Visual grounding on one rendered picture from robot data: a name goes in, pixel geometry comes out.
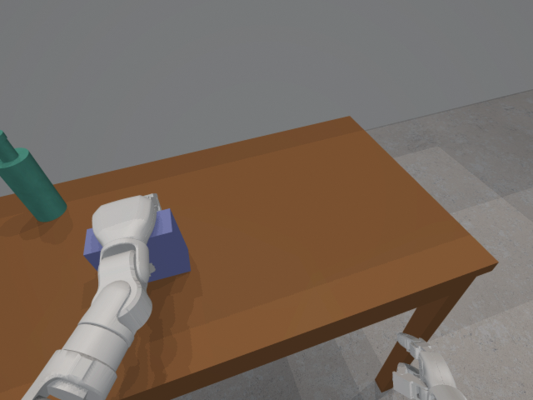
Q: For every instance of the table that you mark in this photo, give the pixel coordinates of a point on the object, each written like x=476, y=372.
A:
x=294, y=238

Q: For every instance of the robot left forearm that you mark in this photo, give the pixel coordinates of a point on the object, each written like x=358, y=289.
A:
x=85, y=368

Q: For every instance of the robot right hand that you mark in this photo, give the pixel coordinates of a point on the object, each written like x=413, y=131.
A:
x=433, y=370

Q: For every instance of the robot left hand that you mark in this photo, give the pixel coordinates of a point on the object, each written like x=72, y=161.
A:
x=132, y=217

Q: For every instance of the sponge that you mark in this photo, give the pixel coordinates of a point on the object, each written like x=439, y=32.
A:
x=168, y=251

